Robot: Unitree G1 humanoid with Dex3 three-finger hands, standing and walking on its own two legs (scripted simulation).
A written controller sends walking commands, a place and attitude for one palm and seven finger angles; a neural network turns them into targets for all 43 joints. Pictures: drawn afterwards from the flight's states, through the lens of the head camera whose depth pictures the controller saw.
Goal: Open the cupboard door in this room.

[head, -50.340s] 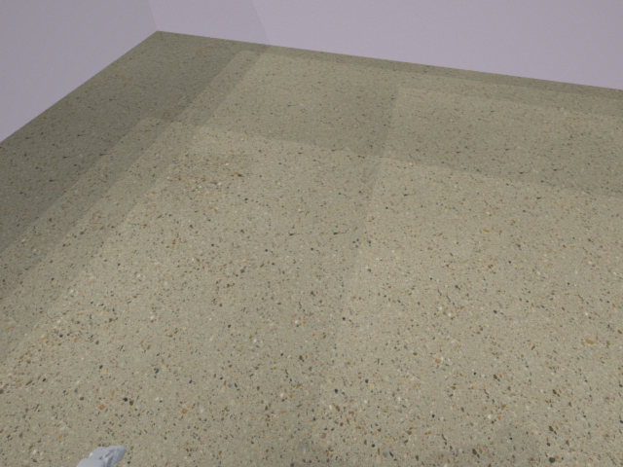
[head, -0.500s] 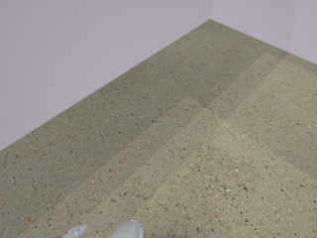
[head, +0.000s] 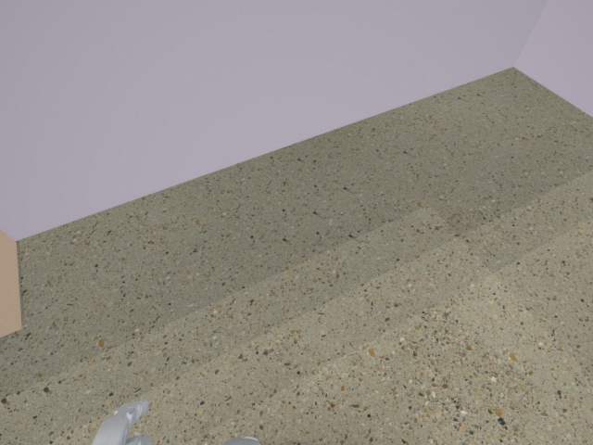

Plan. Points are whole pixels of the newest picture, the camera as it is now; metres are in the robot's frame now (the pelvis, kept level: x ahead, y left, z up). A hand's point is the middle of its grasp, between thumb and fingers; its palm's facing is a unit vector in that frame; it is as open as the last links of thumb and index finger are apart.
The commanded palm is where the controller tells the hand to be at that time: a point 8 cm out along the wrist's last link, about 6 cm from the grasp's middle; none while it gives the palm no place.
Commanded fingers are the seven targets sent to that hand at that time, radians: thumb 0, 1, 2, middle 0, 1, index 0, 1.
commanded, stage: turn to face it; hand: left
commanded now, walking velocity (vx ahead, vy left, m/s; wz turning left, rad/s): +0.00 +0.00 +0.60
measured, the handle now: out of the picture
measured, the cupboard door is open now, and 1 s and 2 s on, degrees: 39 39 39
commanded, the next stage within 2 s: take the last steps up to it in 1.68 s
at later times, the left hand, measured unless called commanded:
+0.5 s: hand out of the picture +0.03 +0.25 -0.16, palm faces +0.33 -0.91 -0.25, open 7.4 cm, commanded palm none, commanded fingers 0.00 0.90 0.90 -0.20 -0.30 -0.20 -0.30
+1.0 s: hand out of the picture -0.05 +0.22 -0.18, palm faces +0.60 -0.77 -0.22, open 7.4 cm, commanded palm none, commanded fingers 0.00 0.90 0.90 -0.20 -0.30 -0.20 -0.30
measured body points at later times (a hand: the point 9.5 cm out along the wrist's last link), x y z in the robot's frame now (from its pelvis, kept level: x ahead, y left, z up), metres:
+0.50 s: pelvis +0.01 +0.02 +0.01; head +0.06 +0.06 +0.45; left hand +0.01 +0.30 -0.14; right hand +0.18 -0.20 -0.12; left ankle +0.00 +0.12 -0.73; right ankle +0.04 -0.14 -0.67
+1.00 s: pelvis +0.02 +0.02 -0.01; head +0.06 +0.07 +0.44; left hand -0.08 +0.26 -0.16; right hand +0.26 -0.14 -0.13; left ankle -0.02 +0.11 -0.73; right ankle +0.08 -0.13 -0.69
